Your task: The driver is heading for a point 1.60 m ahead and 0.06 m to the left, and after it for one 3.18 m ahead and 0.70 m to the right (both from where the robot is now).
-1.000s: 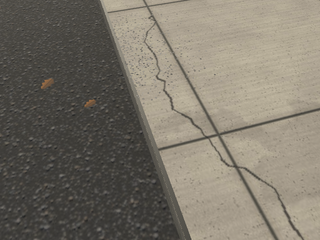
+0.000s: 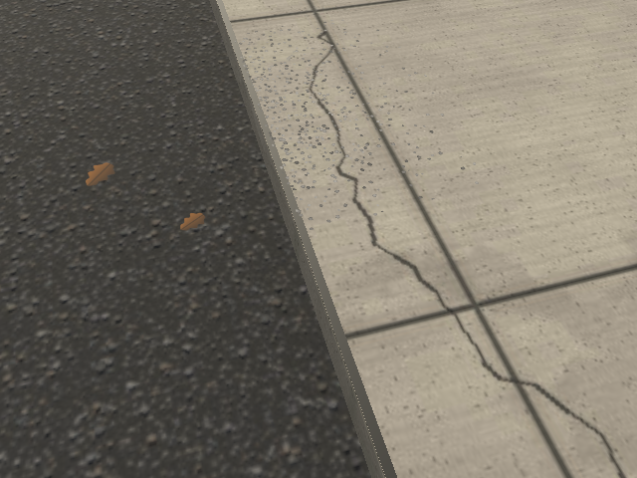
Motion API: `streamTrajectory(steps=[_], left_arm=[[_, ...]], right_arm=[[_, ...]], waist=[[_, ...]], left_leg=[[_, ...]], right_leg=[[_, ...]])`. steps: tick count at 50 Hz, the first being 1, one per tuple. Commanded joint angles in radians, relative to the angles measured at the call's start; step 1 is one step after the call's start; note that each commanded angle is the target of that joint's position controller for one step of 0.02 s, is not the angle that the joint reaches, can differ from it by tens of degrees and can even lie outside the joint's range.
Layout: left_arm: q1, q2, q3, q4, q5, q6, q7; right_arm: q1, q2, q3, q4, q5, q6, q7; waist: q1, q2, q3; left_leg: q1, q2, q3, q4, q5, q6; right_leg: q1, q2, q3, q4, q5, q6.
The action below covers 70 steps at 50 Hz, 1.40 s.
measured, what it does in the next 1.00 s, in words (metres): walks ahead: right foot, then left foot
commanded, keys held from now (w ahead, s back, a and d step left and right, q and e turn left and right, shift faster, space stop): no key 1.00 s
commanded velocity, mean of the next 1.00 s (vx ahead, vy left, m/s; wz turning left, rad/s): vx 0.09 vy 0.00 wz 0.00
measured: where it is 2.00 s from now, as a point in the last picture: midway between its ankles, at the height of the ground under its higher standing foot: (294, 458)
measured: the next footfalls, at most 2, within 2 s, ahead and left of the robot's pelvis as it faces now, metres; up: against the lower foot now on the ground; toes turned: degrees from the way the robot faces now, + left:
right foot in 0.30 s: +0.25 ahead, -0.05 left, +0.00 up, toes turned -1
left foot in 0.58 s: +0.17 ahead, +0.17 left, +0.00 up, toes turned +2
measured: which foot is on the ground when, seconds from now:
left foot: down 0.00-0.32, up 0.34-0.56, down 0.58-1.00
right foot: up 0.00-0.28, down 0.30-1.00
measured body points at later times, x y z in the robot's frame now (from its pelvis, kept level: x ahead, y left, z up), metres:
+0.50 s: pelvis +0.15 +0.03 +0.02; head +0.17 +0.01 +0.47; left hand +0.17 +0.25 -0.12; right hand +0.15 -0.19 -0.14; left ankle +0.09 +0.15 -0.68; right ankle +0.21 -0.05 -0.71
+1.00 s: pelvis +0.18 +0.08 +0.03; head +0.19 +0.09 +0.48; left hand +0.23 +0.33 -0.13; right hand +0.17 -0.14 -0.13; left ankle +0.13 +0.17 -0.71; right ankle +0.21 -0.05 -0.71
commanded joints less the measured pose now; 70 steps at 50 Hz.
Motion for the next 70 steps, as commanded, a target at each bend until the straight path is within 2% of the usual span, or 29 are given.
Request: streamTrajectory(steps=[1, 2, 3, 6, 9, 11, 14, 15, 16, 17, 18, 20, 22, 25, 26, 27, 29, 30, 31, 33, 37, 55, 57, 59, 61, 63, 65, 68, 70], left_arm=[[-0.1, 0.034, -0.007, -0.14, -0.047, -0.057, -0.002], [-0.174, 0.017, -0.008, -0.155, 0.064, -0.025, -0.008], [-0.13, 0.004, -0.005, -0.15, 0.079, -0.001, -0.013], [-0.055, 0.001, -0.004, -0.129, 0.054, 0.046, -0.027], [-0.17, -0.018, -0.022, -0.163, 0.048, 0.046, -0.024], [-0.161, -0.019, -0.029, -0.151, 0.043, 0.046, -0.017], [-0.093, 0.012, -0.018, -0.099, 0.052, 0.033, -0.005], [-0.083, 0.037, -0.013, -0.091, 0.062, 0.023, -0.002], [-0.056, 0.108, -0.002, -0.096, 0.076, 0.012, 0.002], [-0.065, 0.101, -0.013, -0.104, 0.064, 0.017, 0.001], [-0.116, 0.086, -0.014, -0.113, 0.039, 0.026, -0.001], [-0.177, 0.041, -0.028, -0.115, 0.042, 0.038, 0.003], [-0.217, 0.015, -0.04, -0.109, 0.05, 0.043, 0.016], [-0.19, 0.024, -0.041, -0.076, 0.053, 0.044, 0.019], [-0.308, 0.071, -0.023, -0.121, 0.031, 0.052, 0.013], [-0.315, 0.066, -0.019, -0.124, 0.013, 0.059, 0.01], [-0.258, 0.078, -0.007, -0.1, 0.017, 0.063, 0.005], [-0.244, 0.07, 0.0, -0.099, 0.016, 0.069, 0.01], [-0.26, 0.058, -0.002, -0.097, 0.02, 0.07, 0.015], [-0.239, 0.021, -0.006, -0.086, 0.024, 0.069, 0.023], [-0.223, 0.035, -0.001, -0.071, 0.026, 0.073, 0.028], [-0.28, 0.066, 0.006, -0.015, 0.015, 0.09, 0.038], [-0.271, 0.055, 0.005, -0.001, 0.014, 0.093, 0.039], [-0.388, 0.09, 0.013, -0.048, 0.001, 0.081, 0.041], [-0.49, 0.091, 0.013, -0.106, -0.018, 0.049, 0.032], [-0.421, 0.093, 0.022, -0.08, -0.021, 0.023, 0.015], [-0.431, 0.083, 0.022, -0.078, -0.017, 0.001, -0.004], [-0.462, 0.019, -0.004, -0.082, -0.005, -0.006, -0.031], [-0.43, 0.029, -0.008, -0.081, -0.007, -0.004, -0.04]], right_arm=[[0.293, -0.119, -0.002, 0.06, -0.012, -0.012, 0.007], [0.172, -0.117, 0.003, 0.042, -0.077, -0.016, 0.012], [0.134, -0.081, 0.017, 0.037, -0.079, -0.018, 0.013], [0.185, -0.034, 0.045, 0.073, -0.063, -0.035, 0.008], [0.146, -0.021, 0.066, 0.08, -0.049, -0.038, -0.01], [0.185, -0.031, 0.067, 0.097, -0.045, -0.031, -0.022], [0.173, -0.031, 0.068, 0.103, -0.022, -0.016, -0.026], [0.21, -0.026, 0.07, 0.112, -0.022, -0.013, -0.023], [0.261, 0.0, 0.075, 0.104, -0.025, -0.006, -0.021], [0.39, 0.076, 0.087, 0.138, -0.012, 0.026, -0.025], [0.382, 0.055, 0.08, 0.15, -0.025, 0.057, -0.028], [0.256, 0.028, 0.067, 0.127, -0.053, 0.08, -0.02], [0.255, 0.053, 0.07, 0.138, -0.051, 0.09, -0.018], [0.282, 0.073, 0.076, 0.17, -0.04, 0.093, -0.035], [0.256, 0.039, 0.057, 0.169, 0.0, 0.098, -0.049], [0.231, 0.022, 0.055, 0.166, -0.004, 0.099, -0.054], [0.234, 0.007, 0.051, 0.159, -0.026, 0.113, -0.058], [0.247, -0.014, 0.045, 0.173, -0.018, 0.111, -0.055], [0.242, 0.014, 0.049, 0.174, -0.014, 0.101, -0.052], [0.206, 0.018, 0.049, 0.177, -0.021, 0.075, -0.049], [0.193, 0.011, 0.047, 0.174, -0.014, 0.039, -0.039], [0.201, -0.006, 0.037, 0.16, -0.019, 0.048, -0.038], [0.235, -0.019, 0.029, 0.173, -0.011, 0.053, -0.042], [0.231, -0.103, 0.0, 0.145, 0.004, 0.047, -0.046], [0.268, -0.118, -0.012, 0.142, -0.012, 0.012, -0.05], [0.279, -0.067, -0.002, 0.144, -0.012, -0.017, -0.045], [0.261, -0.045, 0.005, 0.131, -0.004, -0.018, -0.036], [0.246, -0.063, 0.006, 0.112, -0.009, 0.002, -0.031], [0.254, -0.096, 0.001, 0.109, -0.005, 0.01, -0.027]], waist=[[-0.113, 0.182, -0.017], [-0.044, -0.011, 0.085], [-0.008, 0.025, 0.08], [0.023, 0.139, 0.045], [0.027, 0.152, 0.042], [0.013, 0.199, -0.024], [0.046, 0.105, -0.024], [0.041, 0.046, -0.02], [0.019, -0.086, -0.043], [-0.029, -0.174, -0.138], [-0.026, -0.159, -0.118], [-0.03, -0.058, -0.012], [-0.065, -0.06, 0.012], [-0.062, -0.053, -0.032], [-0.09, -0.073, -0.056], [-0.08, -0.044, -0.041], [-0.052, -0.011, 0.013], [-0.031, 0.053, 0.083], [-0.041, 0.059, 0.113], [-0.014, 0.099, 0.088], [-0.007, 0.084, 0.035], [-0.025, 0.054, 0.03], [-0.035, 0.08, 0.019], [-0.083, 0.142, 0.124], [-0.111, 0.167, 0.215], [-0.075, 0.116, 0.194], [-0.067, 0.08, 0.156], [-0.065, 0.103, 0.124], [-0.033, 0.14, 0.102]], left_leg=[[0.462, 0.384, -0.635, -0.52, 0.156, 0.253], [0.282, 0.283, -0.39, -0.462, 0.302, 0.158], [0.21, 0.227, -0.278, -0.458, 0.417, 0.12], [0.186, 0.179, -0.134, -0.474, 0.743, 0.138], [0.199, 0.145, -0.042, -0.465, 0.82, 0.126], [0.243, 0.164, -0.051, -0.421, 0.862, 0.136], [0.23, 0.142, -0.062, -0.28, 0.716, 0.102], [0.205, 0.101, -0.055, -0.195, 0.57, 0.071], [0.133, 0.041, -0.012, -0.045, 0.204, 0.028], [0.198, -0.032, -0.031, 0.108, -0.265, 0.014], [0.15, -0.036, -0.063, 0.175, -0.332, 0.013], [0.123, -0.019, -0.1, 0.238, -0.272, 0.005], [0.197, 0.003, -0.102, 0.137, -0.212, -0.007], [0.249, -0.022, -0.065, -0.039, -0.154, -0.023], [0.25, 0.036, -0.109, -0.183, -0.078, -0.04], [0.293, 0.013, -0.084, -0.296, 0.069, -0.043], [0.319, 0.031, -0.084, -0.31, 0.092, -0.038], [0.202, 0.014, -0.074, -0.302, -0.056, -0.014], [0.136, 0.016, -0.089, -0.337, -0.08, -0.006], [0.104, 0.033, -0.107, -0.382, -0.003, -0.007], [0.123, 0.032, -0.111, -0.382, 0.146, -0.004], [0.239, 0.029, -0.119, -0.393, 0.401, 0.009], [0.25, 0.031, -0.144, -0.438, 0.105, 0.049], [0.275, 0.157, -0.34, -0.56, -0.346, 0.157], [0.37, 0.316, -0.545, -0.651, -0.358, 0.248], [0.51, 0.305, -0.491, -0.615, -0.158, 0.243], [0.531, 0.247, -0.364, -0.607, 0.017, 0.204], [0.366, 0.158, -0.202, -0.58, 0.159, 0.182], [0.305, 0.173, -0.194, -0.528, 0.267, 0.187]], right_leg=[[-0.613, 0.051, -0.034, 0.619, 0.051, -0.06], [-0.536, -0.007, -0.073, 0.421, 0.142, -0.092], [-0.447, -0.004, -0.088, 0.321, 0.147, -0.102], [-0.34, 0.045, -0.14, 0.191, 0.204, -0.1], [-0.234, 0.06, -0.157, -0.217, 0.288, -0.086], [-0.109, 0.086, -0.16, -0.319, 0.352, -0.085], [0.061, 0.114, -0.18, -0.522, 0.488, -0.093], [0.128, 0.085, -0.139, -0.603, 0.584, -0.093], [0.204, -0.107, 0.06, -0.622, 0.949, -0.12], [0.154, -0.297, 0.234, -0.633, 1.127, -0.274], [0.082, -0.305, 0.32, -0.693, 0.824, -0.345], [-0.052, -0.239, 0.272, -0.789, 0.472, -0.311], [-0.127, -0.174, 0.138, -0.802, 0.493, -0.249], [-0.061, -0.12, 0.064, -0.754, 0.556, -0.204], [-0.041, -0.086, 0.056, -0.707, 0.377, -0.177], [-0.077, -0.056, 0.047, -0.716, 0.235, -0.143], [-0.165, -0.029, 0.043, -0.745, 0.026, -0.1], [-0.156, 0.017, -0.014, -0.77, 0.035, -0.083], [-0.098, 0.027, -0.034, -0.727, 0.098, -0.071], [-0.002, 0.035, -0.065, -0.649, 0.277, -0.079], [0.082, 0.04, -0.081, -0.592, 0.455, -0.085], [0.038, 0.024, -0.08, -0.576, 0.462, -0.044], [0.014, 0.07, -0.136, -0.521, 0.26, -0.043], [-0.235, 0.1, -0.189, -0.369, 0.07, -0.057], [-0.514, 0.012, -0.09, -0.13, 0.003, -0.083], [-0.657, -0.031, -0.061, -0.004, 0.045, -0.094], [-0.626, -0.045, -0.084, -0.064, 0.113, -0.087], [-0.376, 0.004, -0.167, -0.219, 0.167, -0.057], [-0.243, 0.041, -0.196, -0.274, 0.159, -0.068]])
Velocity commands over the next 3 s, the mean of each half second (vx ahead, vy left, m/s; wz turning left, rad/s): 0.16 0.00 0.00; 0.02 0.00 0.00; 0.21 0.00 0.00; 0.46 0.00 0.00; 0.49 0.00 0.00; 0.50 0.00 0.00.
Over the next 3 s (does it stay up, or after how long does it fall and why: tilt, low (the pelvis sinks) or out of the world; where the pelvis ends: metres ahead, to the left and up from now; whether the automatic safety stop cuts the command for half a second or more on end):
stays up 1.13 0.12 0.13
